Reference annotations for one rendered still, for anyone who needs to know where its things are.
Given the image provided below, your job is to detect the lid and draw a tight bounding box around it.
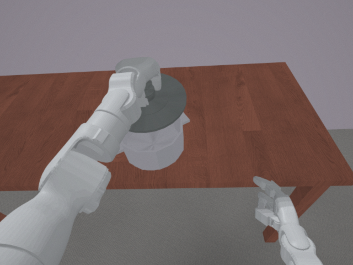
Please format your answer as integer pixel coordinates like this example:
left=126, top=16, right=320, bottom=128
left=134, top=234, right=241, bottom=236
left=129, top=73, right=186, bottom=133

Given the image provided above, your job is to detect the table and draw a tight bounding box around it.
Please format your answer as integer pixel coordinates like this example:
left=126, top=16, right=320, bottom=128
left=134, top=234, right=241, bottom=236
left=0, top=62, right=353, bottom=242

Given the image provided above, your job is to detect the pot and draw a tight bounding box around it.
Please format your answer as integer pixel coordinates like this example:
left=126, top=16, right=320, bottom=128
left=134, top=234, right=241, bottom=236
left=117, top=112, right=190, bottom=171

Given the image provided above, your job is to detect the left robot forearm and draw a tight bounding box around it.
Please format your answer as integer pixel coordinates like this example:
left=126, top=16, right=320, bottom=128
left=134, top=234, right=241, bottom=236
left=38, top=66, right=146, bottom=191

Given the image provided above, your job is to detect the robot left hand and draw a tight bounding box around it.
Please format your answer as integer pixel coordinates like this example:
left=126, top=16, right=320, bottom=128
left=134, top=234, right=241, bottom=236
left=115, top=57, right=162, bottom=107

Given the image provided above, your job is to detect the robot right hand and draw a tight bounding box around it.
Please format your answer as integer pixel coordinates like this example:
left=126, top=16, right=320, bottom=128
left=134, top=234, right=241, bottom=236
left=253, top=176, right=299, bottom=233

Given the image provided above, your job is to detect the robot left upper arm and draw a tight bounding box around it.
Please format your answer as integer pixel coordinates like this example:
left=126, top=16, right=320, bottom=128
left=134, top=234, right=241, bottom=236
left=0, top=148, right=111, bottom=265

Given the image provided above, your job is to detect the knob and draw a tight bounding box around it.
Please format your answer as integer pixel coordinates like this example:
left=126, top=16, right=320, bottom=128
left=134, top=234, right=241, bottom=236
left=144, top=83, right=156, bottom=102

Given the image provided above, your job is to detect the right robot forearm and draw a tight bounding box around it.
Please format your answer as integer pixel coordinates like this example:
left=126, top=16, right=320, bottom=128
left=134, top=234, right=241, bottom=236
left=279, top=224, right=323, bottom=265

